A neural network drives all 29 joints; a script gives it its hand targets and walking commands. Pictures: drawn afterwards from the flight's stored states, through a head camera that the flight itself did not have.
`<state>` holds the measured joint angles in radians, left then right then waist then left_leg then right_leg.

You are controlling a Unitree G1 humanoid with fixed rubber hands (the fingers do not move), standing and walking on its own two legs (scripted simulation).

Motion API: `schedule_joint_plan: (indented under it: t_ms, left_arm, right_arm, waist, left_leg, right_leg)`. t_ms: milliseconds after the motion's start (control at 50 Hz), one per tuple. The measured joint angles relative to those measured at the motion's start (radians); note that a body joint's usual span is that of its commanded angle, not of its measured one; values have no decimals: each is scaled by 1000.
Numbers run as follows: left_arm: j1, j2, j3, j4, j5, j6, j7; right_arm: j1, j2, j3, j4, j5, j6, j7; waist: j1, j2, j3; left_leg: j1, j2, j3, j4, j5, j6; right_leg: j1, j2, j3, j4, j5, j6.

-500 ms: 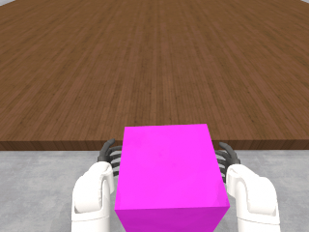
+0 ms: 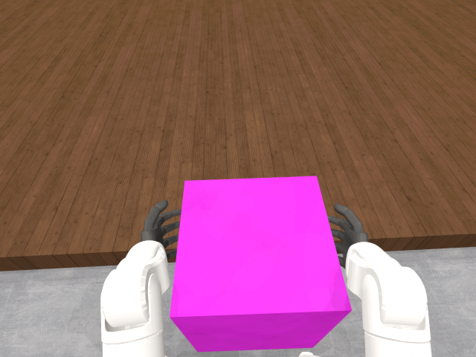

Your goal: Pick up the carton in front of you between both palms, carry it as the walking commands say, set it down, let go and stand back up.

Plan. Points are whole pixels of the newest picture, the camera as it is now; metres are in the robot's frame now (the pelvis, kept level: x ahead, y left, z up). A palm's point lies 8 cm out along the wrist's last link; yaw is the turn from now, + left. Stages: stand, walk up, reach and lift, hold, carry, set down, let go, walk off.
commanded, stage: carry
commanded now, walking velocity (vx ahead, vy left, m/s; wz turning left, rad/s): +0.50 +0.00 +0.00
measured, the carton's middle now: (253, 269) +0.28 -0.01 +0.00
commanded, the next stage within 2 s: none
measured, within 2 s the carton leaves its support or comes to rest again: neither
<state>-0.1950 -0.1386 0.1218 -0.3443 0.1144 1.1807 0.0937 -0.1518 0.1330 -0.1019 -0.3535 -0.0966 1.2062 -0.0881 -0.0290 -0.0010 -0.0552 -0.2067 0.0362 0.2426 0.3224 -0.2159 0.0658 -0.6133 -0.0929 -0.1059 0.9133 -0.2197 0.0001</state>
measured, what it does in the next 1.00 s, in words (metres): walks ahead: right foot, then left foot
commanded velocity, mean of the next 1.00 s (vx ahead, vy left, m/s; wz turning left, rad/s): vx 0.03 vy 0.00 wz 0.00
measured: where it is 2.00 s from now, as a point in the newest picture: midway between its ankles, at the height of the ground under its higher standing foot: (237, 275)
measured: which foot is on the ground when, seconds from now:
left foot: down 0.00-0.20, up 0.22-0.46, down 0.48-1.00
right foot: up 0.00-0.18, down 0.20-1.00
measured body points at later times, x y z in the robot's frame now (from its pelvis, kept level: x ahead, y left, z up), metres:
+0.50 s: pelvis +0.25 -0.02 -0.02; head +0.33 -0.02 +0.42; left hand +0.65 +0.15 +0.13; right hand +0.66 -0.15 +0.12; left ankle +0.29 +0.09 -0.75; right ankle +0.29 -0.10 -0.75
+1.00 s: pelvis +0.37 +0.00 +0.00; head +0.47 +0.01 +0.44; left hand +0.77 +0.16 +0.10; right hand +0.76 -0.15 +0.09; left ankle +0.30 +0.09 -0.72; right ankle +0.30 -0.10 -0.73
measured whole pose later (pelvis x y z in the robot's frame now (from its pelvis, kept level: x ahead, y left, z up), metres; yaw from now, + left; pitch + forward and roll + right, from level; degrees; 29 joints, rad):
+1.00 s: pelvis +0.37 +0.00 +0.00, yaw +1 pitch +8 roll -1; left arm -0.75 -0.04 0.29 0.00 0.09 1.22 0.12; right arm -0.72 0.05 -0.26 -0.01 -0.07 1.25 -0.13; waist -0.02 0.00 0.07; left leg -0.31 0.02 0.10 0.58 -0.20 0.03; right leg -0.24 -0.03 -0.16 0.46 -0.21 -0.01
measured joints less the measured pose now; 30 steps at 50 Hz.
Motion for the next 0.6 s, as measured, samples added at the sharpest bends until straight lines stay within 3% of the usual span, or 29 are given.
schedule_joint_plan:
  t_ms: [120,180,200,240,260,300,320,420,500,600]
  left_arm:
    - [-28,-4,15,-68,2,12,0]
    - [-99,8,38,-81,-7,36,1]
    - [-138,19,43,-70,-13,46,3]
    - [-229,34,45,-9,-19,51,18]
    - [-275,47,46,27,-25,60,26]
    - [-346,72,51,83,-40,87,43]
    - [-373,81,60,104,-47,99,47]
    - [-499,110,122,171,-67,124,51]
    - [-608,138,148,238,-74,119,51]
    - [-699,175,168,377,-73,124,46]
  right_arm:
    - [-50,6,-9,-42,8,10,-1]
    - [-126,3,-24,-55,9,38,-6]
    - [-159,-8,-28,-52,11,49,-10]
    - [-248,-60,-37,-10,29,73,-20]
    - [-295,-86,-45,22,41,87,-22]
    - [-374,-115,-61,81,60,119,-28]
    - [-409,-119,-69,106,64,134,-31]
    - [-556,-122,-103,186,53,164,-42]
    - [-654,-134,-130,242,47,156,-44]
    - [-723,-136,-152,361,32,150,-44]
  waist:
    - [5,-7,-18]
    - [11,-5,-11]
    - [14,-9,-8]
    - [36,27,13]
    - [44,35,30]
    - [53,38,61]
    - [56,39,74]
    - [61,32,127]
    - [54,27,141]
    - [40,-10,116]
  left_leg:
    - [168,-10,-13,-46,-102,-40]
    - [219,2,-25,44,-212,-70]
    - [215,8,-34,123,-261,-78]
    - [119,41,-84,402,-321,-83]
    - [45,29,-130,559,-335,-80]
    - [-92,0,-181,764,-338,-61]
    - [-144,-5,-190,791,-325,-53]
    - [-249,-1,-199,495,-268,-47]
    - [-216,8,-176,250,6,-50]
    - [-187,-4,-154,291,-80,-46]
  right_leg:
    - [0,9,-44,-299,144,-13]
    - [63,42,-86,-404,228,-32]
    - [102,50,-102,-437,252,-43]
    - [103,69,-119,-357,126,-94]
    - [102,70,-122,-329,87,-106]
    - [122,70,-123,-338,71,-98]
    - [137,73,-122,-358,71,-98]
    - [203,78,-111,-428,60,-95]
    - [214,76,-100,-357,-15,-76]
    - [238,62,-73,-313,-72,-47]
